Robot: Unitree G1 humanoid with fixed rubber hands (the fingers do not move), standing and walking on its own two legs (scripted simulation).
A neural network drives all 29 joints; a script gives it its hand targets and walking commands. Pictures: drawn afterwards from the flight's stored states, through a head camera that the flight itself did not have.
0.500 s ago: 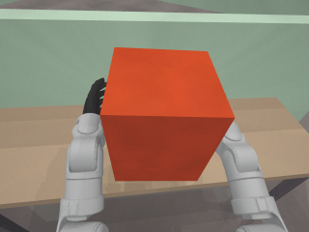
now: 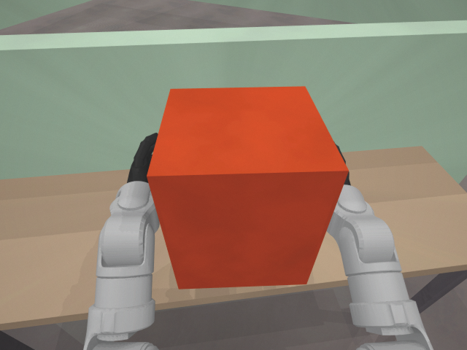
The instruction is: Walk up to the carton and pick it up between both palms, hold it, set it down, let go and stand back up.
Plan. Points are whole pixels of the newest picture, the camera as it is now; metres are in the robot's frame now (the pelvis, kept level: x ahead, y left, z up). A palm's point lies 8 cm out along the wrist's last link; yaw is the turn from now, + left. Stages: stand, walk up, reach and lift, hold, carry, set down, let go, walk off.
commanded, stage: hold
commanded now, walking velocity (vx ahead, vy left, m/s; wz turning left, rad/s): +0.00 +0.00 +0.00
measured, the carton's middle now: (240, 189) +0.34 +0.01 +0.14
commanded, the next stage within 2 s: none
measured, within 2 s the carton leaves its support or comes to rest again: neither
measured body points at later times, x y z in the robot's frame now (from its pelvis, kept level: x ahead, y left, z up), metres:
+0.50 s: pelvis -0.01 -0.01 +0.00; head -0.03 +0.03 +0.44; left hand +0.33 +0.18 +0.16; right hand +0.35 -0.13 +0.14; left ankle +0.01 +0.12 -0.76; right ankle +0.00 -0.11 -0.76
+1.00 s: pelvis -0.01 +0.00 +0.00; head -0.01 +0.02 +0.44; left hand +0.34 +0.17 +0.16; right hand +0.36 -0.14 +0.15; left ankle +0.01 +0.12 -0.76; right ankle +0.00 -0.11 -0.76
